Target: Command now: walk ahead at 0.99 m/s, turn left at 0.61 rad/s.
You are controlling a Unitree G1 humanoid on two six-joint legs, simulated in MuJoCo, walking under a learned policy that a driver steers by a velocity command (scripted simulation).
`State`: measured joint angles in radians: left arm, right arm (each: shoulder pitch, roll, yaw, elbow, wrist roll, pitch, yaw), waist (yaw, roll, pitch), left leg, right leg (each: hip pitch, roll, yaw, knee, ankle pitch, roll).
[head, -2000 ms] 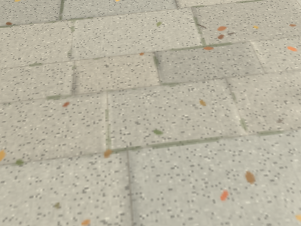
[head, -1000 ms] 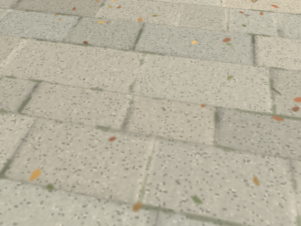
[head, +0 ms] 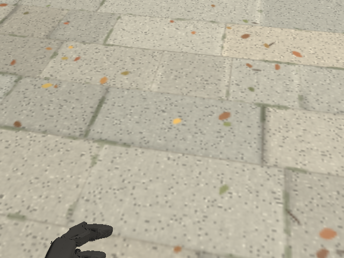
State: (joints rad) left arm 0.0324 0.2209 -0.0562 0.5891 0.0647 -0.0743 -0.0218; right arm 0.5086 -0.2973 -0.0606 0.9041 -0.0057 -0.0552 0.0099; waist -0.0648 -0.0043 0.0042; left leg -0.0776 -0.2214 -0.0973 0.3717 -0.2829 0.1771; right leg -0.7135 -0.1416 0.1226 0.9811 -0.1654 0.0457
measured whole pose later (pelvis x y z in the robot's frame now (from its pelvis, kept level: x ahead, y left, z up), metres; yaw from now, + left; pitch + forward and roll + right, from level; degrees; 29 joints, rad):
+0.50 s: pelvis +0.48 -0.07 +0.00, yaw +4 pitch +2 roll -2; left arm 0.57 0.25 0.03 0.96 -0.03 -0.10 0.00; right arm -0.04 -0.26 0.01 0.66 -0.01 -0.11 0.05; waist 0.11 0.04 0.05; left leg -0.66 0.01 -0.05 0.62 0.03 0.03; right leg 0.05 0.06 0.00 0.26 -0.33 -0.03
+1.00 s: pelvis +0.70 -0.09 -0.01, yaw -20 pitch +1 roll +3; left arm 0.18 0.33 0.10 0.62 -0.01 0.06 -0.01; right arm 0.09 -0.31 -0.08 0.78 0.02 -0.02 -0.01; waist 0.00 0.00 0.04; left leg -0.24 0.13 0.27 0.59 -0.32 -0.04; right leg -0.44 -0.06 -0.04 0.64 -0.20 -0.04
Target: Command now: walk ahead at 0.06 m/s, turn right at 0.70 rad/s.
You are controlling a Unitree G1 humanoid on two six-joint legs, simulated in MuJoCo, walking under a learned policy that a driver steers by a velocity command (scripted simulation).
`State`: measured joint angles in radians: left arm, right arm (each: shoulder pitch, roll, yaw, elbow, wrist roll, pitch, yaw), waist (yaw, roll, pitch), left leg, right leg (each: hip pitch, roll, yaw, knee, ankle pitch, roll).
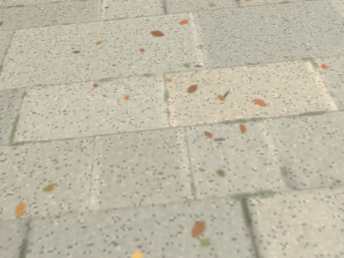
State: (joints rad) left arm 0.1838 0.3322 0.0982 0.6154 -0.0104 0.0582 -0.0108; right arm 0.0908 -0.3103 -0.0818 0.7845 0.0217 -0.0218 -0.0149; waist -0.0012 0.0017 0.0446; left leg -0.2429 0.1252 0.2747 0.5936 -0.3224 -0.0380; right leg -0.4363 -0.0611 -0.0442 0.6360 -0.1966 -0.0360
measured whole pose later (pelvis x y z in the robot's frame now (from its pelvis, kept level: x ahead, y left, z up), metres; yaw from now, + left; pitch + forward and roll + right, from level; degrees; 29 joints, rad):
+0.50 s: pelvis +0.04 +0.03 +0.00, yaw +7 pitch +1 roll -1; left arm 0.06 0.26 0.07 0.69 0.01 0.04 0.05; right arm 0.24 -0.28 -0.08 0.79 0.00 0.03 0.00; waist -0.04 -0.04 0.03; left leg -0.32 0.00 0.03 0.65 -0.38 0.05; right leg -0.43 -0.03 -0.05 0.86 -0.47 0.03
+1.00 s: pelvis +0.19 +0.04 +0.01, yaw +22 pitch +3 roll -1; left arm 0.21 0.27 0.05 0.72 0.06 -0.07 -0.01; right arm 0.34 -0.29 -0.07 0.74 -0.02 -0.04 0.02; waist 0.00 0.03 -0.05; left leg -0.28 -0.10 -0.17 0.90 -0.42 0.09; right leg -0.30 0.04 -0.03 0.51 -0.27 -0.04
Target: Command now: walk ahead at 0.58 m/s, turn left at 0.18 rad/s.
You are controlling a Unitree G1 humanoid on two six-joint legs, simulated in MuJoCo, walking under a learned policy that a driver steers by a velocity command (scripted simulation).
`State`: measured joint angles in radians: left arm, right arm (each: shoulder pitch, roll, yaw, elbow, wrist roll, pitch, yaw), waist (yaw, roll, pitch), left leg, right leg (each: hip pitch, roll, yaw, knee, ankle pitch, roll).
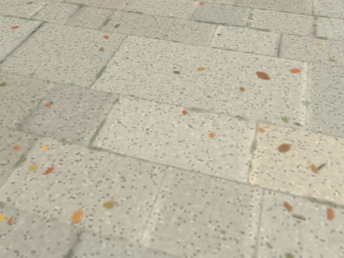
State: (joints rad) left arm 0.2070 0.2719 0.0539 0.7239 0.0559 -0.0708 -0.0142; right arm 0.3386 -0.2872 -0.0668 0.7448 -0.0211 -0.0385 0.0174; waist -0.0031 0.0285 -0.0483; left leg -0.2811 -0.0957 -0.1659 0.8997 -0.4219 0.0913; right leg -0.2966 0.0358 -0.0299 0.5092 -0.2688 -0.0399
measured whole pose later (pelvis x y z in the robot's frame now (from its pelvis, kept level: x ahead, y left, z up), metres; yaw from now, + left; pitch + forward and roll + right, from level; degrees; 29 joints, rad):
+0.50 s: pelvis +0.20 +0.02 +0.00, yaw -9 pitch +2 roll +1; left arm 0.25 0.32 0.08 0.75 -0.03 0.04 0.04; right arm 0.04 -0.24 -0.04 0.64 -0.03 -0.02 -0.02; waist 0.04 -0.03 0.08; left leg -0.41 0.01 0.10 0.47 -0.09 0.05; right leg -0.51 -0.04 0.03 1.21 -0.51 0.09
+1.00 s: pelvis +0.30 -0.07 +0.02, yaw -31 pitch +2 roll +4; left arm 0.47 0.27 0.05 0.74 0.01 -0.03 -0.02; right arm 0.10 -0.31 -0.09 0.77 -0.05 0.00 0.06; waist 0.05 0.03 -0.02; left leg -0.65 0.06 0.01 0.96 -0.10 -0.04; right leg -0.09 0.01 0.08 0.32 -0.26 -0.07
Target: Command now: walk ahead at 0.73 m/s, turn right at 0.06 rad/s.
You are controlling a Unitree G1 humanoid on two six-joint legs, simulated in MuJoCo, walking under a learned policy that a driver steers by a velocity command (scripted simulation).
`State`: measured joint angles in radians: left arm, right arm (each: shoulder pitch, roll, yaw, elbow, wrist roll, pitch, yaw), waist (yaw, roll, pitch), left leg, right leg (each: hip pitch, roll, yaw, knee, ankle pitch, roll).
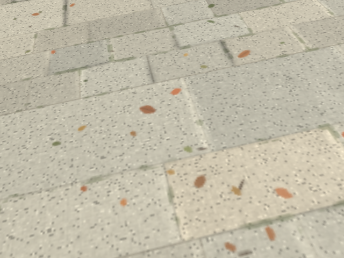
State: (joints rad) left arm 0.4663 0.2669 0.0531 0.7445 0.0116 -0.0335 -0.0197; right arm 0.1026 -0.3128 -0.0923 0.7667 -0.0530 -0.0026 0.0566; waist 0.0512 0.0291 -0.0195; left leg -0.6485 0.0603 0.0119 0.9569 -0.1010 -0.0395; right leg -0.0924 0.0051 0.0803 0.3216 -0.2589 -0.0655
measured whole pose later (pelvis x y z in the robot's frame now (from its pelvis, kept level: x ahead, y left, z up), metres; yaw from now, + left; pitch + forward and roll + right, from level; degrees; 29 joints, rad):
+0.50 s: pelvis +0.29 +0.07 -0.02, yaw +21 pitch +2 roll +0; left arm 0.09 0.28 0.01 0.57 0.03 -0.08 0.02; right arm 0.23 -0.32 -0.07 0.66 0.02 -0.03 0.00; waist -0.03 -0.01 0.08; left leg -0.35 -0.20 -0.12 0.42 -0.08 0.13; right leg -0.63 0.00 0.17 1.15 -0.39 0.07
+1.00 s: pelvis +0.44 +0.07 -0.02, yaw +28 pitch +1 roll +2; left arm 0.20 0.25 0.03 0.64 0.00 0.01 0.01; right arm 0.13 -0.28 -0.05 0.69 0.01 0.06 -0.03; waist 0.03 0.00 0.06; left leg -0.34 -0.06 -0.12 0.81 -0.50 -0.09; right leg -0.38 0.06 0.14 0.49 -0.13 -0.02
